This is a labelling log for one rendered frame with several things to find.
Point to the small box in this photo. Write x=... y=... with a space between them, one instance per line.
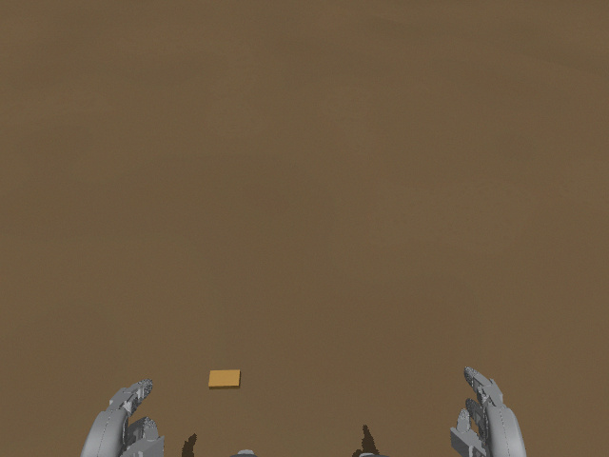
x=224 y=379

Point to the left robot hand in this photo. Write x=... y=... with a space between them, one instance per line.
x=110 y=436

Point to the right robot hand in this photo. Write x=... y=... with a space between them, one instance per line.
x=500 y=433

